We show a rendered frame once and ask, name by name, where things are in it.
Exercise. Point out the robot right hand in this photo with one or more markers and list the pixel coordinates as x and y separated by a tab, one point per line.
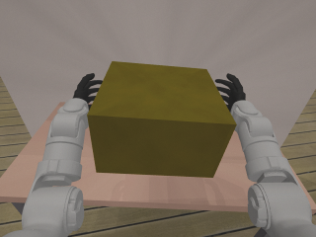
235	93

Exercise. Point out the left robot forearm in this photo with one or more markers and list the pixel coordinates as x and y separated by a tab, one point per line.
61	161

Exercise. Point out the table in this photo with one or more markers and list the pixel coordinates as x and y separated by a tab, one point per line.
226	191

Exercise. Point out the left robot upper arm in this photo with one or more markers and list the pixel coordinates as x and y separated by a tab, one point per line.
52	212

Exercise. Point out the robot left hand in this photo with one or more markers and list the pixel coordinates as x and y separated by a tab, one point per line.
83	90

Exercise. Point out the right robot forearm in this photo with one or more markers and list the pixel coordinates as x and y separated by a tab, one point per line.
264	161

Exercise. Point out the right robot upper arm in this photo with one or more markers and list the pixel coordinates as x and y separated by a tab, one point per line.
281	209

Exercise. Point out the carton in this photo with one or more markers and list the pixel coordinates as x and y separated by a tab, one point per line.
159	120

